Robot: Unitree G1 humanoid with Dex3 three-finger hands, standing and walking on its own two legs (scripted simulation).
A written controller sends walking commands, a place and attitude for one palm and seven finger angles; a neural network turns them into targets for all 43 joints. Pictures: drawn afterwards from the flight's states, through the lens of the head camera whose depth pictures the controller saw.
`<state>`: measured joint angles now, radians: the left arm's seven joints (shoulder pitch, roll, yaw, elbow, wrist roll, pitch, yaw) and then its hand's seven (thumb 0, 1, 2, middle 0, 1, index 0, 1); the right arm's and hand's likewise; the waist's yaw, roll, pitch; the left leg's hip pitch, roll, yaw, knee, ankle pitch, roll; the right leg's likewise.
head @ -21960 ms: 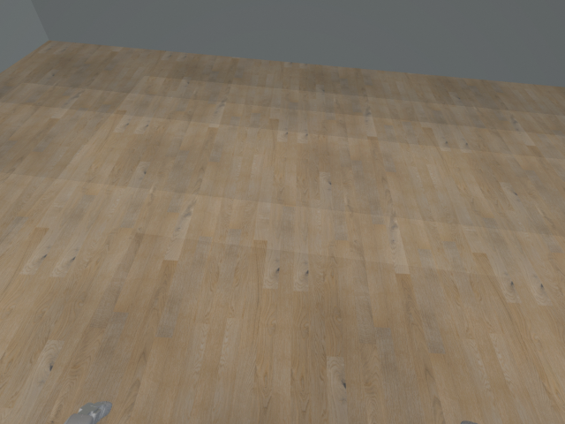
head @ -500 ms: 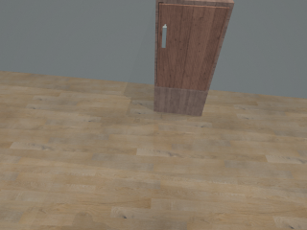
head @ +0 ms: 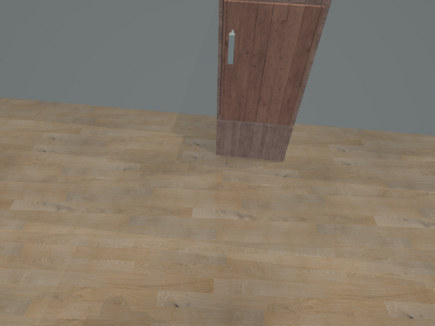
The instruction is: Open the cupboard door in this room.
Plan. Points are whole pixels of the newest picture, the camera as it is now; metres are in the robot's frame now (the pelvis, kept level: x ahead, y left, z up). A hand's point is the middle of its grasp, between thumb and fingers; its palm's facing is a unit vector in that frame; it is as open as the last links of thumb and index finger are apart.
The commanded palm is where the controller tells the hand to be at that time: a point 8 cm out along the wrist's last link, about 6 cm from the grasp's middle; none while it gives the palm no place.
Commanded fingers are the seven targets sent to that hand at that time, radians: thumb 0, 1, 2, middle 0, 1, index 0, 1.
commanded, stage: look at it before walking up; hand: left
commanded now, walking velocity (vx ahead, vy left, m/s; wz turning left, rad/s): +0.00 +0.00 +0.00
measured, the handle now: (231, 46) +1.20 +0.02 -0.03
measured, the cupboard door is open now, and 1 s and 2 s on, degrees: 0 0 0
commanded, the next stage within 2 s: walk to a spot facing it in 0.08 s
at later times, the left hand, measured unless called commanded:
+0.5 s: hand out of the picture +0.07 +0.16 -0.17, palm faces -0.08 -0.97 -0.23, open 7.4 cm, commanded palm none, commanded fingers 0.00 0.90 0.90 -0.20 -0.30 -0.20 -0.30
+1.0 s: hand (189, 300) +0.21 +0.08 -0.17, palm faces -0.14 -0.98 -0.16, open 7.4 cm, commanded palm none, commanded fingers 0.00 0.90 0.90 -0.20 -0.30 -0.20 -0.30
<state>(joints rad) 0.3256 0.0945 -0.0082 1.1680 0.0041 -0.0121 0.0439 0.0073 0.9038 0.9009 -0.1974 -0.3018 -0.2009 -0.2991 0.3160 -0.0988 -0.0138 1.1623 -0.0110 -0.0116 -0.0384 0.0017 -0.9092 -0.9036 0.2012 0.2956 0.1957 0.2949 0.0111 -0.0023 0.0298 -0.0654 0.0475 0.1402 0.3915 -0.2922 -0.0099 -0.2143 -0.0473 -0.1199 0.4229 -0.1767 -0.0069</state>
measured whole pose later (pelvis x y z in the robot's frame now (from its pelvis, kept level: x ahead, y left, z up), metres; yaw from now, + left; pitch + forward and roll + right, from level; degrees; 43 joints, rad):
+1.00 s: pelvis +0.22 -0.08 +0.00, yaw -15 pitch +1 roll +0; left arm 0.37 0.12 0.02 1.11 0.02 -0.08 0.01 0.01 0.90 0.90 -0.20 -0.30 -0.20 -0.30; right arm 0.06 -0.19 -0.06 0.99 -0.03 -0.01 0.03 0.00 -0.91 -0.90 0.20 0.30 0.19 0.29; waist 0.06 0.01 0.06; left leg -0.54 0.12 0.08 0.77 -0.18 -0.05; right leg -0.01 0.03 -0.06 0.32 -0.32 -0.05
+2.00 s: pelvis +0.41 -0.09 -0.01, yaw -6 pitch -1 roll -1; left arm 0.33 0.22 0.06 1.12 0.01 0.02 0.01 0.01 0.91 0.90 -0.20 -0.30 -0.20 -0.30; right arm 0.22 -0.18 -0.05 1.04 -0.03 -0.01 0.00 0.00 -0.91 -0.90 0.20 0.30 0.19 0.29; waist 0.04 -0.05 0.02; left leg -0.16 0.05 0.10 0.52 -0.35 0.00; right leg -0.32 -0.09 -0.16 0.71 -0.41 0.01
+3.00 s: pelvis +0.64 -0.17 -0.01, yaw -7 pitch -1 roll +0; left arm 0.22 0.17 0.05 1.06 0.01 0.04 0.04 0.01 0.90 0.90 -0.20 -0.30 -0.20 -0.30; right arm 0.06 -0.12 -0.04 1.00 -0.02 0.01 -0.04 -0.01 -0.92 -0.90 0.21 0.30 0.20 0.30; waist 0.03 -0.02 0.13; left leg -0.30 0.06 0.12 0.50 -0.18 0.01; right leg -0.38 -0.02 -0.02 1.01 -0.54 0.03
